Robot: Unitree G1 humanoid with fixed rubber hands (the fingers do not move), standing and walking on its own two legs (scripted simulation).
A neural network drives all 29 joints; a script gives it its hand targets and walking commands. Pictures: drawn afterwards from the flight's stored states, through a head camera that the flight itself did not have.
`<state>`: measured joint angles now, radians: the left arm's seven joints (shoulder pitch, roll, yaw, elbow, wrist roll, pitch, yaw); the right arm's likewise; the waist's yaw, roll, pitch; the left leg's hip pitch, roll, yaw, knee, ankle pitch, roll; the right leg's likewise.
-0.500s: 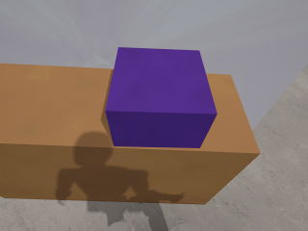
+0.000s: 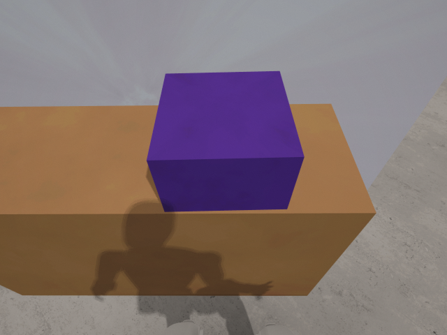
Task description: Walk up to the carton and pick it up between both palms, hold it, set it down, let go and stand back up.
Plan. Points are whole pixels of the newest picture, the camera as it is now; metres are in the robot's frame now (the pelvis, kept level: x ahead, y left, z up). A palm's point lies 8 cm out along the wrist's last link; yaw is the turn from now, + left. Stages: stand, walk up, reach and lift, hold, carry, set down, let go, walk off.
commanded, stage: walk up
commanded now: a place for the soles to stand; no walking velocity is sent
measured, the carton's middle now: (224, 139) +0.53 +0.01 +0.03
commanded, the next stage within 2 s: reach and lift in 0.94 s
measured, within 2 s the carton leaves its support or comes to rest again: neither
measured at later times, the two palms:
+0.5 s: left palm out of the picture +0.08 +0.32 -0.10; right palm out of the picture +0.09 -0.30 -0.11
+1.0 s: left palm out of the picture +0.09 +0.32 -0.10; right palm out of the picture +0.10 -0.30 -0.12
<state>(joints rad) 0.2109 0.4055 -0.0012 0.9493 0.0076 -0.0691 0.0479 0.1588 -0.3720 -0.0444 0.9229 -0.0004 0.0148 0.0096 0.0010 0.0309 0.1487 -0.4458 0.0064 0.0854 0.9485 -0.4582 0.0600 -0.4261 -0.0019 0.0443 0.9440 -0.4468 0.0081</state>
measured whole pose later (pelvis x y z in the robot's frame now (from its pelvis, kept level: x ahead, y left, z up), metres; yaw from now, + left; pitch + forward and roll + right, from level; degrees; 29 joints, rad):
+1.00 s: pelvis +0.01 +0.00 +0.00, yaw -1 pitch -3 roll +0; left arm 0.16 0.39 0.00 0.92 0.01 0.07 0.05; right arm 0.08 -0.37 -0.05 1.09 -0.02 -0.09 0.02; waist 0.00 0.02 0.15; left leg -0.45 0.01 0.09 0.94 -0.45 0.06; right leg -0.43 -0.01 0.04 0.93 -0.46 0.02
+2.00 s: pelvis -0.04 -0.01 +0.02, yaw +0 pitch -3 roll +0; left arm 0.16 0.28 0.00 0.49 -0.10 0.10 0.04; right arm 0.25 -0.26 -0.09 0.46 -0.03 -0.11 0.03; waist 0.00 0.05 0.07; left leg -0.44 0.01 0.08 0.77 -0.28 0.05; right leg -0.43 -0.01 0.03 0.78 -0.30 0.02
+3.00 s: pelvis -0.02 -0.01 +0.04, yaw -1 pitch -1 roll +0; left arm 0.06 0.30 0.00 0.36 -0.34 -0.09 0.07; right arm 0.17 -0.22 -0.06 0.21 0.16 -0.01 0.04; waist 0.00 0.00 0.03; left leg -0.36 0.00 0.10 0.62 -0.24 0.05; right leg -0.31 0.02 0.03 0.67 -0.34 -0.01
